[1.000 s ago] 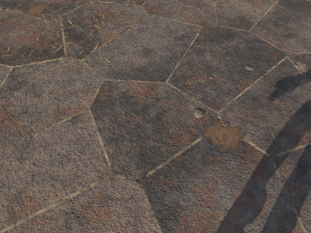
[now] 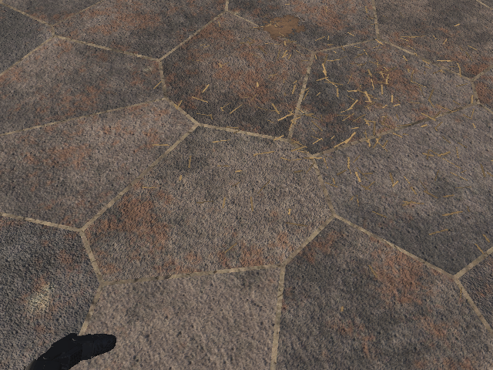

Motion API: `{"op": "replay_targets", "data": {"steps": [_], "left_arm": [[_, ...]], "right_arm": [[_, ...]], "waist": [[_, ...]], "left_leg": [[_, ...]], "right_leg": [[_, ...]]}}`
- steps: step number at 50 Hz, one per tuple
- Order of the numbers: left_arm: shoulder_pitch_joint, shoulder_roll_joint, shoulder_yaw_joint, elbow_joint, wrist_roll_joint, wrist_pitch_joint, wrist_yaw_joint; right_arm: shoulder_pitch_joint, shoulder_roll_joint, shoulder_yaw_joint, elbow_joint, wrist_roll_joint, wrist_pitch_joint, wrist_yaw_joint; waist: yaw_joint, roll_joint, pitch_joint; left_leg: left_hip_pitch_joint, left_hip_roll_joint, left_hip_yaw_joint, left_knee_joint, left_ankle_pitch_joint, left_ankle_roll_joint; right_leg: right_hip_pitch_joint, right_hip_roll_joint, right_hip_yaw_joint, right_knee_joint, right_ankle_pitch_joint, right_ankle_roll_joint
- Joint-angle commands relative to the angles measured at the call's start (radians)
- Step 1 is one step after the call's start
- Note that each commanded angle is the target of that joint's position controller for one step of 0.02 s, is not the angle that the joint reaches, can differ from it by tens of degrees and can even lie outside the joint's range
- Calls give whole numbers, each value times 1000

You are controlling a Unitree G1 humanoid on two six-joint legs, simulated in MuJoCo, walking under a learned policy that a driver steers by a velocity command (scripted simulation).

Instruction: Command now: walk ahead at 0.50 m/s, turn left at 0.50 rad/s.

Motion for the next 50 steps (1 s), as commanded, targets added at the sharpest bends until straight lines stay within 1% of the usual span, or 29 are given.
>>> {"op": "replay_targets", "data": {"steps": [1, 2, 3, 4, 5, 7, 10, 13, 17, 20, 21, 22, 23, 24, 25, 26, 27, 28, 29, 30, 32, 35, 38, 40, 43, 45, 48, 49, 50], "left_arm": [[295, 195, 79, 0, -3, 2, -5], [266, 144, 65, 2, -7, 7, -3], [225, 129, 57, 1, 1, 12, -4], [204, 112, 51, 12, 4, 15, -4], [196, 103, 47, 19, 10, 13, -2], [200, 93, 45, 41, 0, 7, -3], [216, 134, 56, 71, -14, 6, -2], [231, 163, 61, 94, -19, 17, 0], [297, 189, 65, 139, -32, 33, 1], [307, 205, 71, 163, -39, 48, 6], [295, 214, 73, 165, -40, 54, 9], [295, 204, 68, 168, -42, 58, 11], [295, 173, 53, 162, -31, 58, 13], [347, 78, 19, 121, -9, 47, 10], [380, 63, 11, 127, -25, 33, 12], [315, 161, 42, 121, -51, 28, 9], [256, 167, 46, 104, -58, 28, 7], [231, 153, 46, 104, -45, 34, 10], [239, 144, 52, 111, -35, 47, 12], [264, 123, 50, 123, -36, 60, 11], [277, 89, 48, 131, -37, 79, 11], [214, 78, 49, 107, -32, 84, 13], [137, 60, 41, 82, -30, 74, -3], [61, 44, 32, 53, -27, 72, -17], [-34, 34, 24, 0, -28, 71, -37], [-72, 36, 24, -33, -29, 71, -52], [-20, 76, 45, -54, -29, 79, -61], [66, 108, 63, -41, -31, 83, -58], [213, 157, 92, -9, -31, 86, -47]], "right_arm": [[83, -93, 0, -83, 23, -25, -3], [-15, -130, -11, -89, 15, -21, -4], [-67, -117, -9, -99, 1, -19, -5], [-107, -101, -10, -112, -8, -23, -2], [-108, -82, -8, -115, -4, -24, 4], [-101, -46, 1, -107, -3, -22, 10], [-176, -14, 18, -128, -18, -26, 17], [-265, 5, 31, -141, -16, -41, 30], [-369, -10, 30, -167, -4, -51, 44], [-382, -38, 19, -180, -3, -56, 52], [-338, -54, 10, -169, -6, -57, 51], [-239, -83, -9, -139, -13, -57, 45], [-86, -132, -33, -101, -17, -54, 34], [54, -233, -55, -89, -43, -48, 21], [77, -206, -47, -79, -31, -42, 22], [30, -142, -27, -74, -22, -46, 25], [-29, -108, -15, -74, -19, -49, 26], [-90, -75, -5, -71, -23, -55, 30], [-134, -47, 1, -69, -29, -65, 33], [-158, -41, -1, -63, -35, -74, 35], [-170, -42, -7, -42, -39, -92, 33], [-151, -59, -15, -6, -45, -101, 22], [-142, -79, -18, 14, -40, -94, 11], [-112, -100, -23, 32, -34, -87, 4], [-50, -121, -30, 65, -23, -65, 0], [-29, -131, -33, 79, -15, -46, -2], [-49, -171, -43, 71, -9, -23, -15], [-57, -183, -46, 67, -9, -15, -20], [-78, -183, -44, 60, -3, -11, -25]], "waist": [[127, -232, -238], [149, -145, -123], [136, -78, -66], [126, -71, -15], [105, -100, -3], [91, -126, -7], [99, -103, 11], [128, -93, 19], [158, -99, 34], [130, -106, 37], [94, -105, 12], [39, -87, -49], [-34, -61, -151], [-52, 136, -315], [-44, 260, -395], [-48, 158, -242], [-20, 130, -137], [13, 89, -72], [45, 104, -40], [68, 116, -29], [88, 87, -13], [81, 49, 20], [57, 36, 40], [25, 18, 64], [-11, 3, 95], [-14, 8, 95], [48, 67, 12], [100, 80, -43], [186, 64, -119]], "left_leg": [[-603, 61, 31, 549, -47, -27], [-623, 86, 53, 573, 49, -35], [-595, 112, 83, 555, 111, -42], [-587, 134, 86, 508, 153, -45], [-545, 157, 95, 471, 180, -44], [-510, 168, 131, 400, 191, -49], [-530, 192, 167, 234, 258, -63], [-475, 189, 201, 34, 406, -64], [-393, 157, 228, -116, 489, -53], [-350, 144, 231, -181, 426, -11], [-270, 125, 249, -211, 418, 7], [-103, 102, 266, -245, 425, 31], [134, 145, 226, -235, 432, 61], [507, 416, -130, -229, 373, 172], [550, 522, -443, -377, 194, 247], [424, 491, -350, -413, 107, 208], [303, 453, -212, -436, 130, 177], [189, 409, -118, -473, 200, 158], [111, 374, -37, -506, 275, 143], [52, 355, 21, -537, 332, 136], [6, 345, 115, -572, 456, 141], [28, 340, 215, -590, 568, 141], [53, 320, 309, -601, 602, 119], [83, 332, 345, -608, 613, 112], [197, 366, 377, -576, 668, 107], [270, 384, 398, -527, 761, 98], [312, 383, 441, -344, 1219, 68], [298, 376, 450, -211, 1328, 58], [208, 346, 468, -12, 1292, 31]], "right_leg": [[718, -434, 754, -248, -523, -227], [616, -388, 596, -254, -463, -192], [517, -341, 475, -262, -320, -179], [446, -305, 393, -279, -201, -186], [395, -277, 327, -300, -127, -182], [365, -251, 249, -332, -32, -198], [361, -261, 184, -374, 71, -228], [355, -238, 98, -388, 116, -212], [379, -256, 66, -375, 130, -191], [447, -294, 69, -330, 200, -167], [452, -287, 50, -273, 308, -152], [418, -250, 21, -144, 436, -130], [307, -199, -11, 55, 396, -96], [-32, -82, -69, 439, 12, -28], [-215, 0, 39, 651, -475, -13], [-299, -52, 97, 729, -432, -20], [-309, -96, 71, 712, -346, -28], [-278, -127, 59, 665, -269, -22], [-231, -153, 65, 625, -209, -16], [-176, -164, 67, 616, -165, -7], [-162, -162, 71, 607, -105, 7], [-232, -155, 98, 502, 19, 21], [-221, -143, 60, 321, 163, 15], [-220, -138, 14, 230, 202, 5], [-273, -131, -25, 140, 168, -22], [-286, -116, -61, 106, 99, -43], [-130, -28, -146, 100, -46, -98], [-15, 10, -163, 101, -85, -124], [206, 44, -155, 32, -37, -163]]}}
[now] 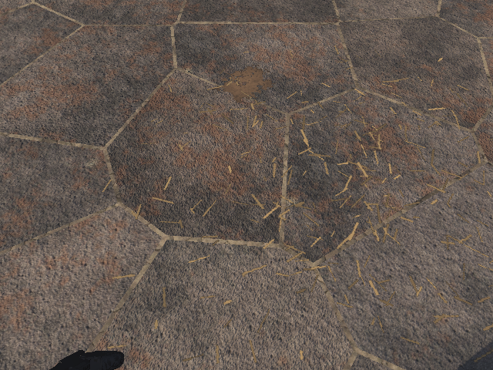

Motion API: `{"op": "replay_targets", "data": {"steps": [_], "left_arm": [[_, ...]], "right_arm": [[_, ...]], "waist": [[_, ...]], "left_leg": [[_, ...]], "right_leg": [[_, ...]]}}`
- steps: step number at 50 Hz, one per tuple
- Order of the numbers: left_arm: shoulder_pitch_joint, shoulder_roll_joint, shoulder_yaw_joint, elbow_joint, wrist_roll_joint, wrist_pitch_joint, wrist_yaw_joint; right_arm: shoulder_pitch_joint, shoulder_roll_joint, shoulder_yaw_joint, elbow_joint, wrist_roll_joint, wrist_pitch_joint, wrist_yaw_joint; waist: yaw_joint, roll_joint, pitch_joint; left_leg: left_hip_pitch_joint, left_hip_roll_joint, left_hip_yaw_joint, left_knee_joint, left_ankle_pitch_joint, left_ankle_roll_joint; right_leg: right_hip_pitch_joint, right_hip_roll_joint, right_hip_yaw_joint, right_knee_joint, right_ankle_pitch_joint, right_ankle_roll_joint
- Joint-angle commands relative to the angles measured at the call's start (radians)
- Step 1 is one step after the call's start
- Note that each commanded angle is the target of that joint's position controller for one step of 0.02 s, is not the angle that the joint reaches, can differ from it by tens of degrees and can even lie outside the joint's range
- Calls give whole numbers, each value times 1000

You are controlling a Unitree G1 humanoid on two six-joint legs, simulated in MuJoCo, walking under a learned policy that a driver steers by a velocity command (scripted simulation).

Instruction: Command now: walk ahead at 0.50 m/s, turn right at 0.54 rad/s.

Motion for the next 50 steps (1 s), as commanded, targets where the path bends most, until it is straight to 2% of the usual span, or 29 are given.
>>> {"op": "replay_targets", "data": {"steps": [1, 2, 3, 4, 5, 6, 7, 10, 15, 19, 22, 23, 24, 25, 26, 27, 28, 29, 30, 32, 34, 37, 38, 39, 40, 41, 43, 46, 50], "left_arm": [[364, 256, 110, 5, -2, 10, 33], [321, 348, 120, -6, -6, 1, 39], [356, 258, 96, -26, 1, -13, 37], [318, 215, 82, -19, 9, -24, 36], [255, 194, 75, -23, 5, -30, 36], [192, 165, 66, -35, 6, -30, 38], [160, 147, 59, -52, 20, -32, 43], [152, 168, 64, -47, 14, -37, 57], [212, 203, 74, -13, 6, -21, 82], [280, 185, 69, 32, 4, -4, 92], [228, 156, 61, 28, 12, 2, 99], [231, 124, 51, 17, 20, 1, 97], [315, 78, 33, 8, 34, -5, 96], [473, 75, 24, 40, 15, -4, 91], [471, 158, 40, 67, 4, 9, 90], [362, 185, 50, 57, -2, 28, 95], [293, 180, 50, 48, 5, 48, 103], [257, 167, 50, 37, 14, 65, 109], [259, 138, 44, 37, 17, 75, 110], [279, 91, 31, 56, 24, 74, 114], [271, 78, 25, 68, 28, 66, 113], [266, 75, 24, 89, 32, 67, 105], [243, 78, 23, 83, 43, 68, 104], [214, 101, 24, 65, 56, 66, 105], [185, 163, 37, 59, 49, 67, 109], [185, 152, 40, 77, 43, 63, 106], [169, 95, 25, 83, 50, 45, 103], [176, 90, 23, 94, 40, 21, 102], [186, 95, 23, 112, 34, 18, 104]], "right_arm": [[-44, -181, -34, -86, -5, -8, -17], [61, -27, 14, -138, -36, -38, 6], [-52, -112, 2, -148, -3, -79, 24], [-153, -152, -9, -186, 32, -99, 32], [-163, -137, -3, -190, 22, -109, 28], [-157, -139, -8, -176, -4, -107, 22], [-133, -143, -14, -172, -14, -96, 22], [-120, -109, -8, -174, -29, -65, 19], [-311, -56, 18, -221, -25, -64, 25], [-343, -91, 5, -231, -22, -80, 43], [-236, -116, -13, -202, -35, -90, 45], [-182, -145, -20, -195, -51, -97, 40], [-114, -199, -26, -200, -75, -98, 36], [-69, -178, -25, -169, -60, -76, 43], [-81, -130, -13, -174, -23, -60, 51], [-137, -98, -2, -181, -15, -48, 50], [-200, -66, 15, -186, -24, -39, 51], [-258, -45, 26, -187, -29, -31, 50], [-287, -57, 24, -180, -36, -24, 49], [-299, -72, 17, -165, -42, -16, 42], [-273, -81, 14, -145, -34, -13, 35], [-294, -78, 20, -131, -17, 1, 30], [-279, -58, 28, -121, -17, 3, 31], [-257, -38, 37, -107, -24, 1, 34], [-225, -52, 33, -104, -32, 0, 38], [-243, -59, 30, -101, -33, 2, 36], [-250, -49, 32, -91, -27, 5, 28], [-221, -43, 32, -63, -28, 7, 23], [-226, -45, 31, -33, -20, 11, 23]], "waist": [[243, 3, -234], [106, -236, -314], [191, -107, -410], [195, -63, -257], [142, 19, -165], [101, 39, -109], [69, 11, -95], [42, 3, -71], [113, -48, -31], [135, -79, -70], [61, -98, -106], [38, -58, -163], [51, 117, -297], [81, 330, -435], [69, 214, -411], [52, 136, -290], [60, 90, -211], [81, 95, -147], [102, 137, -112], [105, 180, -115], [91, 172, -161], [108, 141, -157], [106, 126, -134], [95, 94, -109], [50, 14, -62], [58, -32, -34], [60, -42, -23], [57, -39, -53], [63, -9, -75]], "left_leg": [[-306, 182, -52, 633, 922, 55], [-774, -41, -155, 980, -89, -8], [-879, -43, -372, 1066, -123, 9], [-938, 7, -380, 1023, -20, 32], [-903, 49, -373, 924, 62, 38], [-846, 77, -364, 837, 100, 26], [-777, 94, -371, 802, 133, 14], [-716, 91, -337, 677, 184, -44], [-622, 17, -304, 278, 512, -74], [-561, -19, -325, 154, 590, -36], [-452, -13, -322, 75, 589, 28], [-314, 42, -342, 66, 799, 57], [-30, 239, -529, 150, 1176, 158], [134, 411, -813, 123, 1164, 322], [71, 390, -863, 73, 849, 314], [-34, 343, -774, 37, 644, 273], [-154, 296, -701, -2, 530, 243], [-272, 260, -641, -38, 458, 223], [-366, 212, -572, -73, 424, 200], [-424, 160, -479, -81, 499, 200], [-388, 172, -468, -65, 530, 219], [-430, 160, -457, -61, 290, 196], [-469, 136, -452, -68, 161, 157], [-507, 112, -442, -61, 45, 106], [-513, 52, -393, -50, -11, 64], [-454, 21, -347, -20, 31, 40], [-399, 23, -341, 26, 119, 45], [-371, 15, -323, 69, 267, 54], [-333, 17, -319, 97, 397, 53]], "right_leg": [[592, -12, 139, -75, -15, -120], [924, -273, 713, -147, -141, -317], [960, -320, 880, -276, -223, -336], [848, -288, 724, -305, -150, -279], [698, -241, 603, -308, -48, -242], [572, -199, 512, -320, 61, -218], [487, -175, 465, -341, 140, -214], [345, -139, 383, -378, 254, -217], [243, -48, 275, -347, 177, -131], [350, -87, 330, -231, 239, -79], [412, -86, 364, -75, 317, -31], [383, -25, 337, 45, 283, 9], [212, 58, 291, 299, -77, 66], [51, 128, 254, 552, -603, 123], [11, 80, 299, 634, -582, 140], [-34, 52, 267, 662, -521, 157], [-26, 23, 237, 619, -474, 165], [12, -11, 222, 536, -438, 170], [88, -26, 191, 429, -407, 172], [203, -13, 134, 267, -373, 176], [269, -16, 126, 143, -292, 169], [396, -5, 100, -69, -83, 141], [431, -11, 112, -127, -41, 124], [451, -62, 173, -156, -5, 99], [383, -86, 199, -148, -96, 66], [278, -58, 183, -159, -252, 53], [238, -49, 177, -183, -225, 78], [279, -47, 172, -154, -65, 95], [301, -40, 164, -134, 23, 94]]}}
Over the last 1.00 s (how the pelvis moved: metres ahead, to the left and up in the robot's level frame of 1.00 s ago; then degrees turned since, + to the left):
0.52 0.04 0.00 -10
